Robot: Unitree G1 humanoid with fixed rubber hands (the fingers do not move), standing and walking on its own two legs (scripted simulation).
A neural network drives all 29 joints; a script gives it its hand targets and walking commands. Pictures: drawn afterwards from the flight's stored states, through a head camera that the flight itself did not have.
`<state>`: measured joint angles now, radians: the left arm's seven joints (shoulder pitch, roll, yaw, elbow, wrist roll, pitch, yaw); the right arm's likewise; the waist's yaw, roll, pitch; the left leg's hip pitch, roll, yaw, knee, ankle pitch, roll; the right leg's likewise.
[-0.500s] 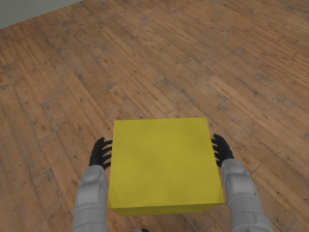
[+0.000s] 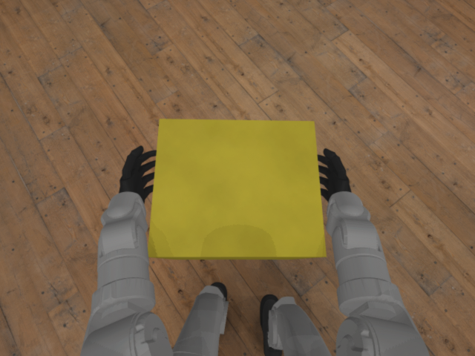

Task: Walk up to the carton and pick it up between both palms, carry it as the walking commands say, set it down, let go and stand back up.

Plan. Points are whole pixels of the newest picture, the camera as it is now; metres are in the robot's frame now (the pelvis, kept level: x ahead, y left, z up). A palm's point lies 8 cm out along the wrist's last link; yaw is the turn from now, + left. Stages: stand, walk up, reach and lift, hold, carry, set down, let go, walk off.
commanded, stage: set down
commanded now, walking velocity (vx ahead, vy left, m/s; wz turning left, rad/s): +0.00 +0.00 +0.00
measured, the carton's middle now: (235, 200) +0.38 +0.06 -0.14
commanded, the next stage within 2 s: none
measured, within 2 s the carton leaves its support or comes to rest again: neither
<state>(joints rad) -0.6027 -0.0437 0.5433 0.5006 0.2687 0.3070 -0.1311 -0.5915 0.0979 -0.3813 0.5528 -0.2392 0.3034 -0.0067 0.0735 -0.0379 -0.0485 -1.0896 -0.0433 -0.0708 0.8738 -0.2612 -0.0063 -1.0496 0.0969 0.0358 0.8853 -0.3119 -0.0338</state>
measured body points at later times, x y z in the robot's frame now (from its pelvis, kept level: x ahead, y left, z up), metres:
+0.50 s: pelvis -0.01 +0.03 -0.07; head +0.22 +0.05 +0.32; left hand +0.41 +0.22 -0.15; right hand +0.45 -0.13 -0.15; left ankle +0.07 +0.12 -0.68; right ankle +0.04 -0.09 -0.68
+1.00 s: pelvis -0.03 +0.00 -0.15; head +0.24 +0.01 +0.21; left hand +0.43 +0.23 -0.24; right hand +0.47 -0.12 -0.25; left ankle +0.07 +0.12 -0.68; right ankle +0.04 -0.10 -0.68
